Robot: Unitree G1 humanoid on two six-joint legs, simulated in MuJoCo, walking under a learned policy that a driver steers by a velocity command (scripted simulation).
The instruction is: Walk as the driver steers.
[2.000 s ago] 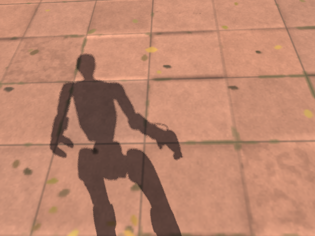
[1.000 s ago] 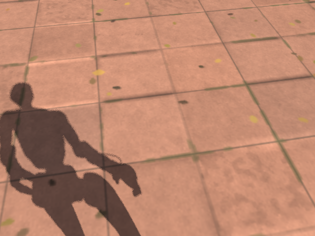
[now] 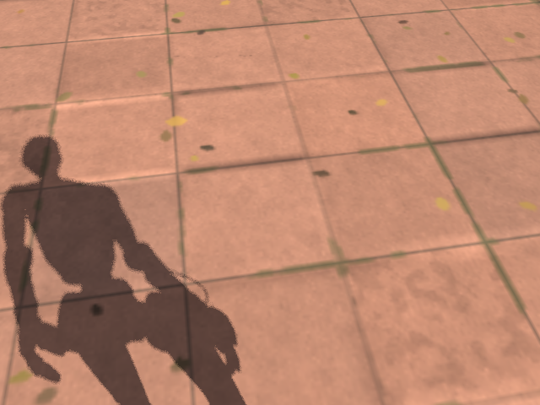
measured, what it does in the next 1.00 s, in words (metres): walks ahead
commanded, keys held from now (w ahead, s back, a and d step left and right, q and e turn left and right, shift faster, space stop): no key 0.36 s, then w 0.64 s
